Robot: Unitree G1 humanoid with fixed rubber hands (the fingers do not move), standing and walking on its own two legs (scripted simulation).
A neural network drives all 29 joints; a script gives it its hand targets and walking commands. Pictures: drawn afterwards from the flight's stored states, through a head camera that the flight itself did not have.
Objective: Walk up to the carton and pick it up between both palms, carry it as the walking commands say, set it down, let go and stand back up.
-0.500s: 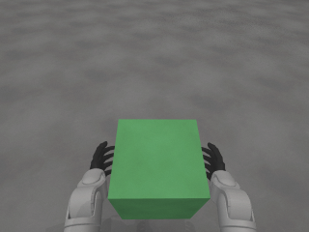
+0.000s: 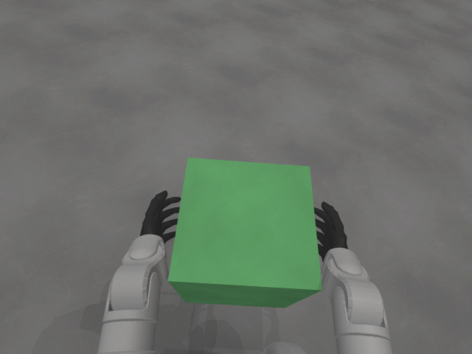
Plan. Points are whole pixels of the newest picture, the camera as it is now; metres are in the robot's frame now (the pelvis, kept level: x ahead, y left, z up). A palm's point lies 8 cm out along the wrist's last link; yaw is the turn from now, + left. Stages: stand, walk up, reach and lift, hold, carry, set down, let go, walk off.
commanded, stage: carry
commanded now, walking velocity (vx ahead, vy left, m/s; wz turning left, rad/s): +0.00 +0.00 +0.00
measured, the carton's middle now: (241, 241) +0.32 -0.01 -0.03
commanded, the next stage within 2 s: hold in 1.94 s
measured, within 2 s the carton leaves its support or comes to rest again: neither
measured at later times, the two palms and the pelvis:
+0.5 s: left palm (92, 141) +0.53 +0.33 -0.02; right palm (226, 146) +0.53 +0.03 +0.00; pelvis +0.25 +0.15 -0.03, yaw +3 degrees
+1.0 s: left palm (96, 90) +0.58 +0.31 +0.08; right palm (239, 116) +0.55 +0.01 +0.07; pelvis +0.28 +0.18 +0.01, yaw -3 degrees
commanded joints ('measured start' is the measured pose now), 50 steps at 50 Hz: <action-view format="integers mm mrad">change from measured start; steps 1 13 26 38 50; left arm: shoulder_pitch -430 -319 -463 -296 -384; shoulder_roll -738 -754 -920 -843 -742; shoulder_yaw -633 -627 -733 -592 -478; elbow -6 -117 106 59 182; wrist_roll -88 -78 -136 -46 10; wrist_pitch -2 15 -25 -18 33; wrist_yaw -175 -146 -208 -243 -221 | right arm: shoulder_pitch -616 -535 -679 -597 -660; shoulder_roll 602 588 661 681 634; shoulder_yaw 599 583 524 646 541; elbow -214 -229 -178 -235 -25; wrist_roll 137 175 79 87 43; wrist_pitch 23 54 -56 11 92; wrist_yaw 189 223 225 215 199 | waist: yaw -16 117 11 13 18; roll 135 -63 343 100 66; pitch -305 -416 -553 -721 -478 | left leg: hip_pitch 456 -975 334 157 60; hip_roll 179 104 243 152 174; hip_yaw -324 -720 -517 -267 -249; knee -286 1432 -227 -68 -212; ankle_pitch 1744 -779 1366 1206 1098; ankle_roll -213 -197 -166 -91 -105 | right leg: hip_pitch -301 756 -102 432 275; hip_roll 20 -498 -14 -162 -141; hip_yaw -53 828 110 45 35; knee -73 -533 -108 -747 -664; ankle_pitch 149 1339 10 939 682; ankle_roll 10 -349 49 -39 -32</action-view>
